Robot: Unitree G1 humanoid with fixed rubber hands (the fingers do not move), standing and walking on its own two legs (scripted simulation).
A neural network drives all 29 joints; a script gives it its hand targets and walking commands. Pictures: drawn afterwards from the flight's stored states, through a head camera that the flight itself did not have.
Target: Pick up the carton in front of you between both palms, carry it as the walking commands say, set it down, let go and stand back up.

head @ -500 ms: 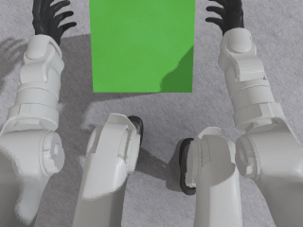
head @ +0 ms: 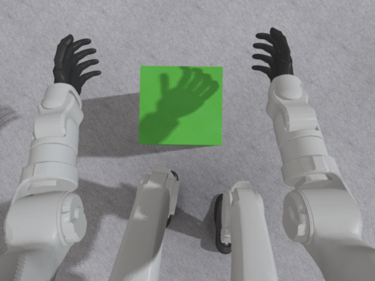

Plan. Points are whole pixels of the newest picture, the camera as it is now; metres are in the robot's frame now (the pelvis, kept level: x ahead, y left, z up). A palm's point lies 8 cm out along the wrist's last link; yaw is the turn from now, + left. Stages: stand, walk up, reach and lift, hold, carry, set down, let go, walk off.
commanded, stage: set down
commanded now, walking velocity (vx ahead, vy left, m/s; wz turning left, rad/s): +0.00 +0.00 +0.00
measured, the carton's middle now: (182, 112) +0.46 +0.10 -0.38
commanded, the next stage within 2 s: let go in 0.36 s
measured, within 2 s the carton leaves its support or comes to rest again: neither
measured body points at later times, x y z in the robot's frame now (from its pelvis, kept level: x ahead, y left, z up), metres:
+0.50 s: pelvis +0.03 +0.01 +0.14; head +0.30 +0.04 +0.50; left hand +0.44 +0.31 +0.03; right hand +0.52 -0.10 +0.02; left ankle +0.12 +0.11 -0.47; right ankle +0.07 -0.12 -0.47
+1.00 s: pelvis +0.10 +0.02 +0.24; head +0.23 +0.02 +0.68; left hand +0.31 +0.27 +0.15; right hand +0.37 -0.17 +0.14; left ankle +0.12 +0.11 -0.47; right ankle +0.07 -0.12 -0.47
